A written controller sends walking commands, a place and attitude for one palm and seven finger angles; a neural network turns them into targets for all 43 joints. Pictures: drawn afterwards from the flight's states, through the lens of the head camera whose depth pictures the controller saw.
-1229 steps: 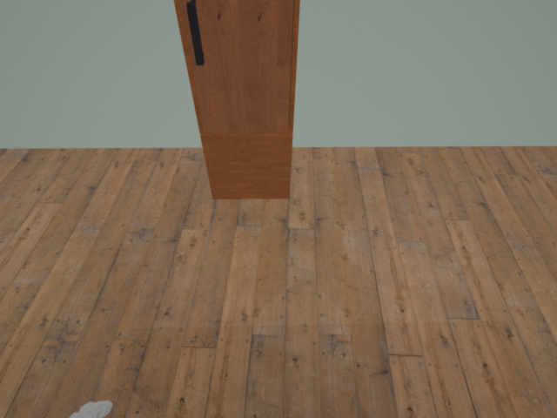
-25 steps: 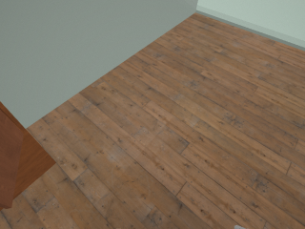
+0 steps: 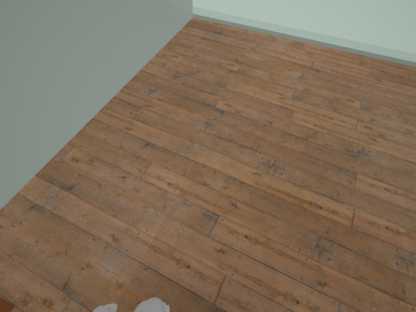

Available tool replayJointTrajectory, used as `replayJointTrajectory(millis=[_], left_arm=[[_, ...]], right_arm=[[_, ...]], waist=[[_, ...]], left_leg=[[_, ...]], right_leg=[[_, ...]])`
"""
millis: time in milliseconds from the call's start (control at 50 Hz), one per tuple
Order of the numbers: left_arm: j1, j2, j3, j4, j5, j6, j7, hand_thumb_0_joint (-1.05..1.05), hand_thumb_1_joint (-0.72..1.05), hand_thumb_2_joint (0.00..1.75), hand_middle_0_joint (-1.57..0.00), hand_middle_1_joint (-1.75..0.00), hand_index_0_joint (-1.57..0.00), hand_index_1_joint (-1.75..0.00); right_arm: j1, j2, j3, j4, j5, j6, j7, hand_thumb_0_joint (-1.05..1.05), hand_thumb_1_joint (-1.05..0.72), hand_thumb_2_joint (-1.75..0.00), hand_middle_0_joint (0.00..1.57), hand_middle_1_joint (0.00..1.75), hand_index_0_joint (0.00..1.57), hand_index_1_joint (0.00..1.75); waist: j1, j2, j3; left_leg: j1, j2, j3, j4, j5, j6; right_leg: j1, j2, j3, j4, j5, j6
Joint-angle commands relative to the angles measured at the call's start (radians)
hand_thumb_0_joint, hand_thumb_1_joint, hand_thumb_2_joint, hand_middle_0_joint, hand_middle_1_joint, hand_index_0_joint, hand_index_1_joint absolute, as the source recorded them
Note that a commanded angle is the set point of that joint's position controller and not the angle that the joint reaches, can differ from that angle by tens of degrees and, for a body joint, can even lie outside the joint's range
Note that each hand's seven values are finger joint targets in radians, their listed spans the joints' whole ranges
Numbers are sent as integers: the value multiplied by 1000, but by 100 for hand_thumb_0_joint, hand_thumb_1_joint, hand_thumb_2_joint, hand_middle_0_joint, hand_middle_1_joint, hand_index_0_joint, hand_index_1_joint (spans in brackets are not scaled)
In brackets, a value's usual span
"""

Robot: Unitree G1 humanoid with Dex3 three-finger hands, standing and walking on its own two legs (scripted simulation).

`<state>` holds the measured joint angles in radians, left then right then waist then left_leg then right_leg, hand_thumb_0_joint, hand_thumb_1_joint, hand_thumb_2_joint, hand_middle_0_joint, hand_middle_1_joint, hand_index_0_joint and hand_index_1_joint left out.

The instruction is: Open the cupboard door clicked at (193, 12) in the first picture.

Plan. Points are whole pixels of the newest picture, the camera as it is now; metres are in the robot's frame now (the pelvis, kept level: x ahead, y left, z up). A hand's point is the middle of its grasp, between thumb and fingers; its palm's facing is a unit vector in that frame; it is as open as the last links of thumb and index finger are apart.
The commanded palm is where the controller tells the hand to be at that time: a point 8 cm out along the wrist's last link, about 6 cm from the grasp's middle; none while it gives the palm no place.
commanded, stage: walk to a spot facing it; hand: left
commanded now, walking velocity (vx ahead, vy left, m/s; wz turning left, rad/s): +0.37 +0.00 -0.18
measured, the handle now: out of the picture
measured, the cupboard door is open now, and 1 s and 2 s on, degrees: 53 53 53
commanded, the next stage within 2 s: turn to face it in 1.02 s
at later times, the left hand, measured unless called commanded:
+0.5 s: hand (152, 231) +0.33 +0.14 -0.17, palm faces -0.06 -0.98 -0.19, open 7.3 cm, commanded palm none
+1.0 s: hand (174, 154) +0.58 +0.11 -0.16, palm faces -0.08 -0.98 -0.18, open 7.3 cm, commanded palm none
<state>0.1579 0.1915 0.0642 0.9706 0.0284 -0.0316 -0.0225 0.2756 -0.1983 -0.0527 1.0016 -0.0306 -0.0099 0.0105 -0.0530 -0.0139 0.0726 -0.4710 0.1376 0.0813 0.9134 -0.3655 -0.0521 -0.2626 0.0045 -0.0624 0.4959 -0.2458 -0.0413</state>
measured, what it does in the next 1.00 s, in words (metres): walks ahead: left foot, then right foot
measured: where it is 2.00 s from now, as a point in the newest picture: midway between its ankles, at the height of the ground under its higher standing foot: (230, 208)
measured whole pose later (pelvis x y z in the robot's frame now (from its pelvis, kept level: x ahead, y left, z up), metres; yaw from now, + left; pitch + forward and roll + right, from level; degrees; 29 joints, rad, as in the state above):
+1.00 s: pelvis +0.46 -0.07 -0.01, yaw -5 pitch +0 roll +1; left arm 0.15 0.20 0.07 1.00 0.03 -0.04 -0.05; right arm 0.35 -0.17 -0.05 1.09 -0.04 -0.04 0.01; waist -0.01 -0.01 0.05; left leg -0.13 0.10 0.14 0.52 -0.36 -0.05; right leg -0.38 -0.10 -0.11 0.59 -0.27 0.01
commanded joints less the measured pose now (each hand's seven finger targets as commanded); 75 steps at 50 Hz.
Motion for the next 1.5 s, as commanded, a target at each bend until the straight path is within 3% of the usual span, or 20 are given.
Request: replayJointTrajectory(millis=[0,60,100,240,340,360,400,500,640,700,820,940,980,1000,1080,1220,1260,1280,1300,1480], left_arm=[[53,170,45,-10,-5,-24,7,0,90,90,-20,-30,-20,-30],[50,115,33,-20,-12,-16,0,0,90,90,-20,-30,-20,-30],[-17,60,11,-83,-14,-26,-8,0,90,90,-20,-30,-20,-30],[-49,23,5,-43,-3,-8,-32,0,90,90,-20,-30,-20,-30],[73,64,20,13,1,-8,-29,0,90,90,-20,-30,-20,-30],[168,113,36,44,3,-13,-23,0,90,90,-20,-30,-20,-30],[381,270,72,97,-9,-19,3,0,90,90,-20,-30,-20,-30],[151,108,28,53,0,-34,30,0,90,90,-20,-30,-20,-30],[142,133,32,84,-15,-42,13,0,90,90,-20,-30,-20,-30],[36,56,0,-16,-11,-45,3,0,90,90,-20,-30,-20,-30],[-9,21,5,-5,-5,-10,-22,0,90,90,-20,-30,-20,-30],[112,67,23,39,1,-9,-19,0,90,90,-20,-30,-20,-30],[306,221,60,89,7,-23,-2,0,90,90,-20,-30,-20,-30],[360,253,63,95,-6,-20,9,0,90,90,-20,-30,-20,-30],[174,95,18,55,-2,-38,34,0,90,90,-20,-30,-20,-30],[136,130,23,65,-14,-39,35,0,90,90,-20,-30,-20,-30],[134,107,20,26,-21,-22,33,0,90,90,-20,-30,-20,-30],[129,70,10,-9,-31,-14,35,0,90,90,-20,-30,-20,-30],[38,100,3,-52,-21,1,41,0,90,90,-20,-30,-20,-30],[33,71,21,-70,-18,48,30,0,90,90,-20,-30,-20,-30]], right_arm=[[27,-32,-11,-61,-1,-36,8,0,-90,-90,20,30,20,30],[145,-114,-29,-18,-6,-56,-8,0,-90,-90,20,30,20,30],[334,-247,-56,8,-21,-53,-28,0,-90,-90,20,30,20,30],[146,-124,-26,3,-14,-74,-24,0,-90,-90,20,30,20,30],[106,-136,-26,19,-7,-46,-14,0,-90,-90,20,30,20,30],[85,-115,-20,15,1,-45,-11,0,-90,-90,20,30,20,30],[-38,-52,-3,-61,18,-45,3,0,-90,-90,20,30,20,30],[-32,-24,-14,-12,5,-32,5,0,-90,-90,20,30,20,30],[46,-37,-15,10,0,-56,13,0,-90,-90,20,30,20,30],[366,-240,-61,75,-14,-58,-23,0,-90,-90,20,30,20,30],[95,-127,-30,23,-9,-73,-27,0,-90,-90,20,30,20,30],[45,-127,-33,26,-3,-42,-14,0,-90,-90,20,30,20,30],[20,-35,-12,-6,13,-38,-2,0,-90,-90,20,30,20,30],[-47,-40,-9,-50,15,-32,3,0,-90,-90,20,30,20,30],[-52,-29,-14,-16,7,-31,-3,0,-90,-90,20,30,20,30],[7,1,4,0,10,-23,13,0,-90,-90,20,30,20,30],[144,-134,-27,20,0,-29,0,0,-90,-90,20,30,20,30],[223,-232,-47,21,-1,-25,-13,0,-90,-90,20,30,20,30],[222,-243,-42,20,3,-16,-27,0,-90,-90,20,30,20,30],[-70,-207,-47,-93,-1,11,-30,0,-90,-90,20,30,20,30]], waist=[[26,-75,-46],[-33,89,-66],[-109,298,-90],[9,169,-44],[75,90,-53],[128,7,-68],[230,-293,-100],[66,-154,-43],[8,-22,-57],[-124,261,-168],[24,190,-19],[96,65,-28],[192,-287,-60],[214,-284,-75],[87,-182,-45],[33,-111,-94],[-29,131,-205],[-62,362,-254],[-70,224,-205],[38,174,-135]], left_leg=[[155,-44,44,-282,135,-5],[437,10,-48,-463,55,33],[570,370,-572,-715,-235,231],[336,182,-51,-704,204,148],[200,116,33,-564,19,98],[84,58,93,-404,15,69],[-243,-74,86,140,-281,33],[-92,47,-39,59,-44,19],[282,-65,105,-443,201,28],[676,364,-518,-629,136,280],[287,198,-100,-706,172,166],[129,80,-5,-553,-74,102],[-162,-106,135,-86,-174,33],[-219,-92,41,141,-290,45],[-159,23,-64,158,-52,29],[160,-93,92,-379,219,28],[466,56,-121,-428,597,120],[573,300,-429,-487,898,278],[514,321,-468,-498,847,321],[195,114,-285,-557,401,192]], right_leg=[[-43,-205,210,-247,-151,-129],[-206,-105,151,-17,-201,-68],[-473,12,20,514,-314,0],[-276,-111,-2,323,-64,34],[90,-25,-98,57,31,24],[249,-71,-15,3,-62,-4],[421,-444,589,-329,-339,-192],[110,-334,223,-297,-7,-139],[38,-206,49,-120,81,-64],[-429,-13,-26,613,-312,28],[-270,-153,14,389,-89,51],[125,-53,-99,66,32,52],[371,-336,330,-186,-237,-72],[367,-470,539,-340,-308,-154],[179,-391,192,-274,118,-116],[165,-275,-108,-52,524,-17],[-49,-183,-160,270,257,72],[-239,-62,-140,559,-408,117],[-299,-63,-1,691,-429,108],[-101,-49,-1,335,-184,118]])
